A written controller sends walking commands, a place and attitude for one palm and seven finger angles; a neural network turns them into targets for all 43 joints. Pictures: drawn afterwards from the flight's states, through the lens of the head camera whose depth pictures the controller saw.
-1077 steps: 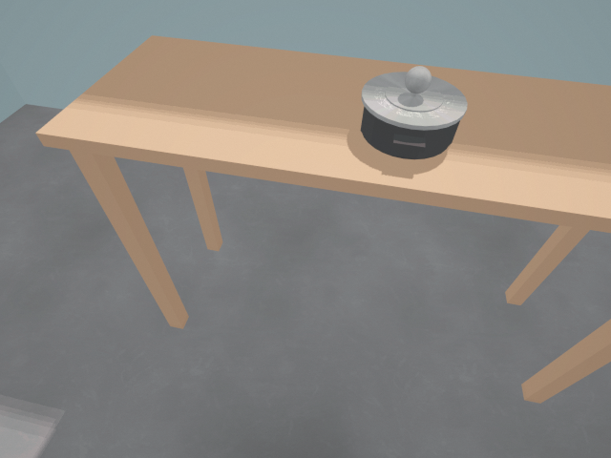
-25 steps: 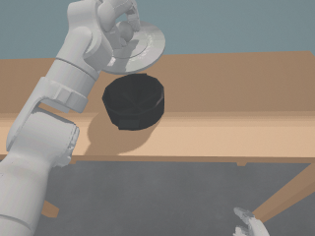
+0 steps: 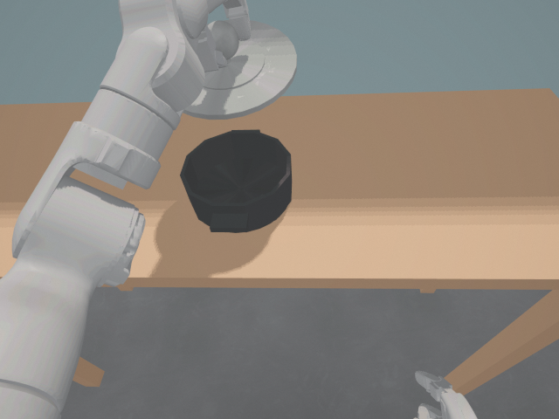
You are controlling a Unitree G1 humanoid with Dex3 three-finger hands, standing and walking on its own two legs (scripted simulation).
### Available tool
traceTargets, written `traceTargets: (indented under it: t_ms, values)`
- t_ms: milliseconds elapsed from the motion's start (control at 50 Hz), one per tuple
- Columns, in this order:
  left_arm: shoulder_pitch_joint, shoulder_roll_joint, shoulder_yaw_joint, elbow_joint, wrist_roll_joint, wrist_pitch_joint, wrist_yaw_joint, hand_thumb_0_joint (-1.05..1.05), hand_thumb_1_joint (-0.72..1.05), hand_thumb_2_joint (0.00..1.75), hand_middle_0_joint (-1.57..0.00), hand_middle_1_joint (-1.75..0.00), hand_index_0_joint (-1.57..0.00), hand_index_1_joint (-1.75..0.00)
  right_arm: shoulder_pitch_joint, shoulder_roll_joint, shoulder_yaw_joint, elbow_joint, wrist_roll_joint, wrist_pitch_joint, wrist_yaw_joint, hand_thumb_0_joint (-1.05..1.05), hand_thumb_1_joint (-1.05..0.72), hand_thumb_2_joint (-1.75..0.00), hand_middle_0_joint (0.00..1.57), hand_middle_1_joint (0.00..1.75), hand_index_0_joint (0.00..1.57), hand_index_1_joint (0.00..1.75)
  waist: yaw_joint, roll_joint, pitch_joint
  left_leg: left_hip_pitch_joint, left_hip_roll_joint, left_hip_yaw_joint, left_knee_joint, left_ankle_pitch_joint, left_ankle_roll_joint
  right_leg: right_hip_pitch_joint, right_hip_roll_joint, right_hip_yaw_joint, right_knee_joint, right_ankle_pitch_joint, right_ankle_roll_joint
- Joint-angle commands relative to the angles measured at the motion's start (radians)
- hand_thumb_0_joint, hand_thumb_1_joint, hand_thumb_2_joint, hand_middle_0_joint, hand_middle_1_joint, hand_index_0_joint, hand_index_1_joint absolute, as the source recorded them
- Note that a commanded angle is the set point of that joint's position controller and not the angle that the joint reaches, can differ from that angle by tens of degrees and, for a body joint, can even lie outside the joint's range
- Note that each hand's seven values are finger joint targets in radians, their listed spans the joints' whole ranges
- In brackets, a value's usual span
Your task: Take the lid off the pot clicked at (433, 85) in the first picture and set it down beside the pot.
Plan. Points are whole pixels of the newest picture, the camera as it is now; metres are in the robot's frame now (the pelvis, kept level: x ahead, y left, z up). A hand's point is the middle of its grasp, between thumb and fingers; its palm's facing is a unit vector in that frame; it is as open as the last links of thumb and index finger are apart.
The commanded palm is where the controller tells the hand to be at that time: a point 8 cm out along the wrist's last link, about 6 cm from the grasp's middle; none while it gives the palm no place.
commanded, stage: move the lid sideways beside the pot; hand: left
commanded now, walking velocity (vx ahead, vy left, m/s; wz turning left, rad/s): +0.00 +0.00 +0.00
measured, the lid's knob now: (220, 41) +0.50 +0.08 +0.29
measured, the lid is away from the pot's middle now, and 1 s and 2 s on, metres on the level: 0.04 0.13 0.24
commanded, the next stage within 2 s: lower the lid onto the table in 2.00 s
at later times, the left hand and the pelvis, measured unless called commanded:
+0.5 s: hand (147, 48) +0.45 +0.16 +0.31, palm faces -0.05 -0.13 -0.99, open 7.6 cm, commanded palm +0.42 +0.17 +0.38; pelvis +0.00 +0.00 +0.00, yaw +0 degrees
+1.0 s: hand (98, 52) +0.45 +0.21 +0.31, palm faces -0.04 -0.12 -0.99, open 7.6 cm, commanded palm +0.41 +0.22 +0.38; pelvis +0.00 +0.00 +0.00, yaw +0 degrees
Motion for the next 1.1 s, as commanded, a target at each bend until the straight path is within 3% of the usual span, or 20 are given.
traceTargets:
  t_ms: [0, 40, 60, 140, 180, 240, 280, 340, 360, 400, 460, 620, 680, 740, 760, 840, 860, 940, 980, 1080]
  values:
    - [-0.641, 0.289, 0.168, -0.179, 0.091, -0.024, 0.079, 0.0, 0.63, 1.06, -0.99, -1.03, -0.86, -0.96, -0.076, -0.108, -0.044, -0.139, -0.009, -0.046, -0.009, 0.0, -0.9, -0.9, 0.2, 0.3, 0.2, 0.3, 0.011, -0.14, -0.479, 0.094, 0.046, -0.055, 0.046, 0.562, -0.032, 0.271, 0.042, 0.03, 0.054, 0.343, -0.081]
    - [-0.537, 0.273, 0.175, -0.132, 0.065, -0.019, 0.072, 0.0, 0.63, 1.06, -0.99, -1.03, -0.86, -0.96, -0.073, -0.125, -0.049, -0.136, -0.004, -0.031, -0.004, 0.0, -0.9, -0.9, 0.2, 0.3, 0.2, 0.3, 0.015, -0.15, -0.442, 0.078, 0.05, -0.051, 0.04, 0.57, -0.037, 0.257, 0.04, 0.019, 0.037, 0.343, -0.079]
    - [-0.581, 0.342, 0.216, -0.213, 0.084, -0.026, 0.071, 0.0, 0.63, 1.06, -0.99, -1.03, -0.86, -0.96, -0.07, -0.122, -0.047, -0.147, -0.005, -0.032, -0.004, 0.0, -0.9, -0.9, 0.2, 0.3, 0.2, 0.3, 0.027, -0.145, -0.484, 0.084, 0.05, -0.051, 0.037, 0.594, -0.035, 0.289, 0.039, 0.033, 0.049, 0.363, -0.077]
    - [-0.516, 0.275, 0.163, -0.227, 0.063, -0.017, 0.056, 0.0, 0.63, 1.06, -0.99, -1.03, -0.86, -0.96, -0.09, -0.123, -0.052, -0.162, 0.004, -0.018, 0.001, 0.0, -0.9, -0.9, 0.2, 0.3, 0.2, 0.3, 0.014, -0.121, -0.451, 0.103, 0.054, -0.053, 0.053, 0.617, -0.034, 0.249, 0.041, 0.021, 0.039, 0.356, -0.076]
    - [-0.559, 0.368, 0.223, -0.297, 0.09, -0.019, 0.053, 0.0, 0.63, 1.06, -0.99, -1.03, -0.86, -0.96, -0.095, -0.119, -0.052, -0.18, -0.002, -0.024, -0.004, 0.0, -0.9, -0.9, 0.2, 0.3, 0.2, 0.3, 0.023, -0.126, -0.501, 0.115, 0.05, -0.048, 0.064, 0.618, -0.02, 0.279, 0.041, 0.038, 0.054, 0.367, -0.075]
    - [-0.539, 0.277, 0.138, -0.275, 0.06, -0.012, 0.04, 0.0, 0.63, 1.06, -0.99, -1.03, -0.86, -0.96, -0.095, -0.122, -0.052, -0.17, 0.013, -0.016, -0.006, 0.0, -0.9, -0.9, 0.2, 0.3, 0.2, 0.3, 0.0, -0.101, -0.428, 0.121, 0.052, -0.055, 0.061, 0.598, -0.031, 0.213, 0.045, 0.017, 0.032, 0.332, -0.073]
    - [-0.597, 0.371, 0.205, -0.377, 0.082, -0.018, 0.043, 0.0, 0.63, 1.06, -0.99, -1.03, -0.86, -0.96, -0.099, -0.121, -0.05, -0.184, 0.006, -0.029, -0.008, 0.0, -0.9, -0.9, 0.2, 0.3, 0.2, 0.3, 0.017, -0.081, -0.506, 0.154, 0.05, -0.061, 0.072, 0.639, -0.028, 0.247, 0.047, 0.034, 0.054, 0.347, -0.075]
    - [-0.54, 0.31, 0.155, -0.332, 0.06, -0.01, 0.036, 0.0, 0.63, 1.06, -0.99, -1.03, -0.86, -0.96, -0.103, -0.126, -0.052, -0.171, 0.013, -0.029, -0.005, 0.0, -0.9, -0.9, 0.2, 0.3, 0.2, 0.3, 0.001, -0.056, -0.462, 0.167, 0.051, -0.066, 0.082, 0.644, -0.038, 0.2, 0.053, 0.018, 0.036, 0.327, -0.076]
    - [-0.556, 0.375, 0.204, -0.302, 0.083, -0.007, 0.037, 0.0, 0.63, 1.06, -0.99, -1.03, -0.86, -0.96, -0.075, -0.127, -0.052, -0.158, 0.011, -0.027, -0.011, 0.0, -0.9, -0.9, 0.2, 0.3, 0.2, 0.3, 0.004, -0.116, -0.443, 0.138, 0.049, -0.061, 0.067, 0.583, -0.034, 0.209, 0.054, 0.022, 0.034, 0.311, -0.073]
    - [-0.528, 0.358, 0.177, -0.233, 0.087, -0.001, 0.031, 0.0, 0.63, 1.06, -0.99, -1.03, -0.86, -0.96, -0.091, -0.132, -0.045, -0.153, 0.015, -0.014, -0.017, 0.0, -0.9, -0.9, 0.2, 0.3, 0.2, 0.3, 0.002, -0.132, -0.382, 0.082, 0.046, -0.057, 0.047, 0.492, -0.032, 0.202, 0.046, 0.012, 0.035, 0.286, -0.075]
    - [-0.573, 0.41, 0.206, -0.321, 0.09, -0.015, 0.04, 0.0, 0.63, 1.06, -0.99, -1.03, -0.86, -0.96, -0.087, -0.131, -0.047, -0.166, 0.012, -0.018, -0.018, 0.0, -0.9, -0.9, 0.2, 0.3, 0.2, 0.3, 0.009, -0.077, -0.478, 0.124, 0.042, -0.059, 0.06, 0.532, -0.033, 0.229, 0.047, 0.027, 0.04, 0.29, -0.075]
    - [-0.56, 0.407, 0.175, -0.242, 0.103, -0.021, 0.025, 0.0, 0.63, 1.06, -0.99, -1.03, -0.86, -0.96, -0.085, -0.133, -0.044, -0.162, 0.019, -0.005, -0.029, 0.0, -0.9, -0.9, 0.2, 0.3, 0.2, 0.3, -0.01, -0.078, -0.4, 0.096, 0.048, -0.065, 0.054, 0.472, -0.032, 0.188, 0.047, 0.014, 0.03, 0.249, -0.075]
    - [-0.572, 0.48, 0.236, -0.346, 0.106, -0.04, 0.03, 0.0, 0.63, 1.06, -0.99, -1.03, -0.86, -0.96, -0.091, -0.136, -0.046, -0.184, 0.013, -0.019, -0.027, 0.0, -0.9, -0.9, 0.2, 0.3, 0.2, 0.3, 0.01, -0.024, -0.5, 0.141, 0.047, -0.073, 0.075, 0.572, -0.031, 0.227, 0.05, 0.028, 0.045, 0.284, -0.078]
    - [-0.452, 0.436, 0.206, -0.222, 0.087, -0.028, 0.019, 0.0, 0.63, 1.06, -0.99, -1.03, -0.86, -0.96, -0.062, -0.151, -0.054, -0.159, 0.024, -0.007, -0.025, 0.0, -0.9, -0.9, 0.2, 0.3, 0.2, 0.3, -0.01, -0.061, -0.391, 0.113, 0.055, -0.073, 0.07, 0.534, -0.039, 0.17, 0.054, 0.007, 0.016, 0.254, -0.076]
    - [-0.505, 0.498, 0.244, -0.292, 0.105, -0.038, 0.019, 0.0, 0.63, 1.06, -0.99, -1.03, -0.86, -0.96, -0.055, -0.148, -0.052, -0.169, 0.022, -0.009, -0.027, 0.0, -0.9, -0.9, 0.2, 0.3, 0.2, 0.3, 0.005, -0.068, -0.427, 0.108, 0.052, -0.071, 0.06, 0.529, -0.035, 0.203, 0.053, 0.017, 0.024, 0.261, -0.074]
    - [-0.467, 0.461, 0.215, -0.282, 0.088, -0.04, 0.019, 0.0, 0.63, 1.06, -0.99, -1.03, -0.86, -0.96, -0.062, -0.152, -0.054, -0.164, 0.023, -0.011, -0.027, 0.0, -0.9, -0.9, 0.2, 0.3, 0.2, 0.3, -0.007, -0.014, -0.421, 0.138, 0.052, -0.078, 0.078, 0.572, -0.04, 0.172, 0.057, 0.01, 0.019, 0.261, -0.077]
    - [-0.519, 0.57, 0.295, -0.342, 0.11, -0.05, 0.025, 0.0, 0.63, 1.06, -0.99, -1.03, -0.86, -0.96, -0.036, -0.154, -0.054, -0.169, 0.02, -0.013, -0.028, 0.0, -0.9, -0.9, 0.2, 0.3, 0.2, 0.3, 0.013, -0.027, -0.477, 0.131, 0.051, -0.077, 0.07, 0.577, -0.037, 0.22, 0.057, 0.022, 0.029, 0.273, -0.075]
    - [-0.457, 0.499, 0.242, -0.297, 0.092, -0.051, 0.015, 0.0, 0.63, 1.06, -0.99, -1.03, -0.86, -0.96, -0.058, -0.155, -0.056, -0.173, 0.027, -0.009, -0.026, 0.0, -0.9, -0.9, 0.2, 0.3, 0.2, 0.3, 0.002, -0.007, -0.435, 0.138, 0.056, -0.081, 0.082, 0.604, -0.043, 0.181, 0.057, 0.011, 0.027, 0.266, -0.077]
    - [-0.484, 0.576, 0.307, -0.35, 0.112, -0.061, 0.017, 0.0, 0.63, 1.06, -0.99, -1.03, -0.86, -0.96, -0.053, -0.151, -0.056, -0.183, 0.02, -0.012, -0.025, 0.0, -0.9, -0.9, 0.2, 0.3, 0.2, 0.3, 0.016, -0.012, -0.489, 0.152, 0.056, -0.08, 0.093, 0.656, -0.035, 0.214, 0.057, 0.023, 0.042, 0.296, -0.076]
    - [-0.418, 0.596, 0.324, -0.293, 0.117, -0.055, 0.004, 0.0, 0.63, 1.06, -0.99, -1.03, -0.86, -0.96, -0.045, -0.157, -0.059, -0.181, 0.021, 0.005, -0.021, 0.0, -0.9, -0.9, 0.2, 0.3, 0.2, 0.3, 0.015, -0.053, -0.441, 0.118, 0.059, -0.074, 0.094, 0.639, -0.031, 0.207, 0.054, 0.017, 0.038, 0.302, -0.074]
